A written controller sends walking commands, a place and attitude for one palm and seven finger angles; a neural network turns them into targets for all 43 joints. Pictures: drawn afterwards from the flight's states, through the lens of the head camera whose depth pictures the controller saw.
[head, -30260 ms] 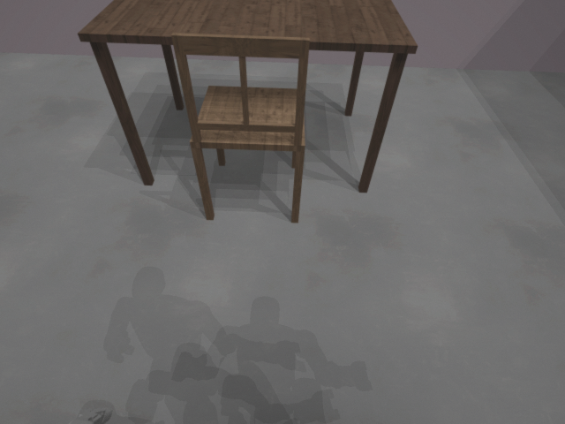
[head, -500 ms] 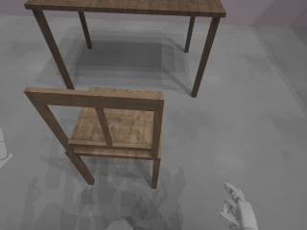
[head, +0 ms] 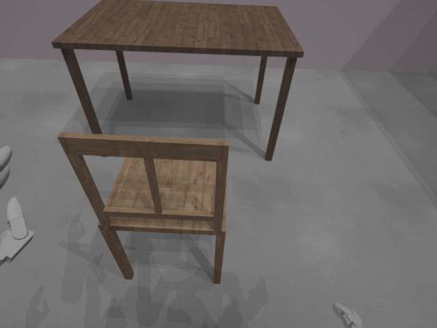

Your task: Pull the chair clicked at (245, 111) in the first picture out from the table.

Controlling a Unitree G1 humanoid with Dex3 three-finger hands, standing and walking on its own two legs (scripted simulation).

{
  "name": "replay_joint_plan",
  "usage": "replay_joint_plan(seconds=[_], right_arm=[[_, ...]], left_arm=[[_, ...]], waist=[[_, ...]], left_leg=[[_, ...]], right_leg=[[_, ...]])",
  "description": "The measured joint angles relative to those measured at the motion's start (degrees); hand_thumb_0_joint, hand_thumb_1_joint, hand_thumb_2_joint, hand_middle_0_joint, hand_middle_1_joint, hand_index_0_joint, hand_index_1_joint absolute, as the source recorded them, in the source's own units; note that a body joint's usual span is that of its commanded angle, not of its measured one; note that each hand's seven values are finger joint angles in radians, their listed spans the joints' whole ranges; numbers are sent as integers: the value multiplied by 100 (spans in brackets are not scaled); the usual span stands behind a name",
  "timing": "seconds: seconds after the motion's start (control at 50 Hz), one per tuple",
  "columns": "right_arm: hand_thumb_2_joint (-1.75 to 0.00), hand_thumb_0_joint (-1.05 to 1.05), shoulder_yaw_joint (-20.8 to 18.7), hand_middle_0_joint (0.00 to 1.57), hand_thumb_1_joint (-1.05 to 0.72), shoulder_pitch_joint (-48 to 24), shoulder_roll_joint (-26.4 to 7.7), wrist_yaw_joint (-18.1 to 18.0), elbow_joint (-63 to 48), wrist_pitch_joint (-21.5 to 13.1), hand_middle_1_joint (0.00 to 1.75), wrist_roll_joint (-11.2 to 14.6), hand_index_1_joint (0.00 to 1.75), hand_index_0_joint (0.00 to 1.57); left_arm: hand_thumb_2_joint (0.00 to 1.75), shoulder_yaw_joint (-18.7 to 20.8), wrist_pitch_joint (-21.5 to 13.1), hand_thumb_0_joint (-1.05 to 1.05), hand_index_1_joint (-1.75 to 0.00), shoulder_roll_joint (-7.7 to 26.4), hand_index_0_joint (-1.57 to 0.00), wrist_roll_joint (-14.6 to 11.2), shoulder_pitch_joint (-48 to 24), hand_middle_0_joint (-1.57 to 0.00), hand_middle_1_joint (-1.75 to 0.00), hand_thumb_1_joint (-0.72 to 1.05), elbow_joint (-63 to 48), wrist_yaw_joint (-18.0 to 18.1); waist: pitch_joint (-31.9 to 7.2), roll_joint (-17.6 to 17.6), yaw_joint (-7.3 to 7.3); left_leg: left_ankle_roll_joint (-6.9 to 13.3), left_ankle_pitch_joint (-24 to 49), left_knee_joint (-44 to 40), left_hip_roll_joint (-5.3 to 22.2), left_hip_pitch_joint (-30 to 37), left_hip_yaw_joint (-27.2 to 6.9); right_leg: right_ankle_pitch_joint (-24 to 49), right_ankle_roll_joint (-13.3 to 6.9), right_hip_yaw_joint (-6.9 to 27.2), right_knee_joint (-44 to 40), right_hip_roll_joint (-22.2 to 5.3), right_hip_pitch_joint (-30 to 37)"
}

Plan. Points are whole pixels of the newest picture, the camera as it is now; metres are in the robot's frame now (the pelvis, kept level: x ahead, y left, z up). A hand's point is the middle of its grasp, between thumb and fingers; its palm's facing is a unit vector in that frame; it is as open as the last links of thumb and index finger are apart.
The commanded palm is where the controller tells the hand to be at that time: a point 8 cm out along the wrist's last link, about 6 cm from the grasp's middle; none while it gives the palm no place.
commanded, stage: stop stepping back and stand still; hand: left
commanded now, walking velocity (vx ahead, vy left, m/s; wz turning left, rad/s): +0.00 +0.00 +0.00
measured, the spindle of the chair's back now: (154, 186) +0.51 +0.21 -0.11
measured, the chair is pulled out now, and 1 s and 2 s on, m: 0.60 0.60 0.60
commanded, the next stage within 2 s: let the arm hang, fingers relaxed in 0.18 s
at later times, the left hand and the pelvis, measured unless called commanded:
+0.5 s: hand out of the picture +0.12 +0.20 -0.14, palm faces +0.04 -0.97 -0.24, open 7.4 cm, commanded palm none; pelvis +0.00 +0.00 -0.01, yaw +3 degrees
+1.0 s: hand out of the picture -0.04 +0.15 -0.17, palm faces +0.06 -0.98 -0.20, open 7.3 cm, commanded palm none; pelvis +0.02 -0.02 +0.00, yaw +2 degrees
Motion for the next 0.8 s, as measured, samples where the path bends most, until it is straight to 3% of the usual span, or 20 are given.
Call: replay_joint_plan(seconds=[0.12, 0.28, 0.32, 0.4, 0.46, 0.54, 0.6, 0.68, 0.8], right_arm=[[-90, 1, 125, 20, -90, -258, 191, -6, -196, -96, 30, -10, 30, 21], [-90, 1, 169, 20, -90, -408, 147, -4, -284, -70, 30, -20, 30, 21], [-90, 1, 76, 20, -90, -457, -37, 211, -84, -85, 30, -74, 30, 21], [-90, 1, 13, 20, -90, -629, -278, 409, 495, 555, 30, -189, 30, 21], [-90, 1, 31, 20, -90, -489, -220, 466, 662, 851, 30, -248, 30, 21], [-90, 1, 89, 20, -90, -84, -14, 478, 1012, 957, 30, -274, 30, 21], [-90, 1, 127, 20, -90, 306, 178, 439, 1369, 979, 30, -265, 30, 20], [-90, 1, 110, 20, -90, 667, 316, 376, 1764, 1027, 30, -221, 30, 20], [-90, 1, 70, 20, -90, 768, 391, 316, 2028, 1000, 30, -167, 30, 20]], left_arm=[[90, -115, 140, 1, -31, -56, -21, 19, -171, -21, -30, 89, 102, 28], [90, -169, 160, 1, -31, -82, -21, -26, -205, -21, -30, 89, 6, 69], [90, -463, 162, 0, -30, -49, -21, 143, -601, -21, -30, 89, 778, -184], [90, -1388, 1028, 0, -30, -397, -20, 247, -1474, -20, -30, 90, 3583, -609], [90, -1934, 1478, 0, -30, -765, -19, 258, -1645, -19, -30, 91, 5392, -716], [90, -2468, 1648, 1, -30, -1221, -19, 217, -1435, -19, -30, 91, 6987, -821], [90, -2353, 1550, -1, -30, -1165, -20, 181, -1244, -20, -30, 100, 7615, -696], [90, -2392, 1412, -1, -30, -1038, -20, 149, -891, -20, -30, 100, 8159, -730], [90, -2434, 1333, 0, -30, -1070, -20, 109, -520, -20, -30, 95, 8705, -677]], waist=[[55, -43, 53], [83, -3, 179], [-38, 139, 182], [-220, 295, 103], [-125, 170, -66], [96, -210, -185], [256, -393, -81], [422, -340, 61], [525, -101, 78]], left_leg=[[-7, -33, -256, -45, 101, -25], [-58, 63, -322, 51, 138, -46], [-47, 396, -188, 34, -105, -139], [-63, 116, 248, -119, -397, -218], [-39, -25, 460, -176, -425, -233], [-65, -127, 525, -171, -373, -201], [-86, -21, 261, -124, -289, -245], [-113, 142, -99, -94, -154, -289], [-138, 176, -255, -68, -21, -274]], right_leg=[[327, -23, 35, -286, -2, 107], [382, -36, 38, -472, 101, 194], [258, -29, -61, -171, 92, -60], [-73, -2, -150, 396, -54, -367], [-255, -40, -171, 664, -108, -403], [-373, -64, -135, 769, -108, -384], [-231, -84, -172, 466, -53, -280], [-46, -101, -214, 64, -18, -119], [-9, -112, -199, -84, 4, -2]])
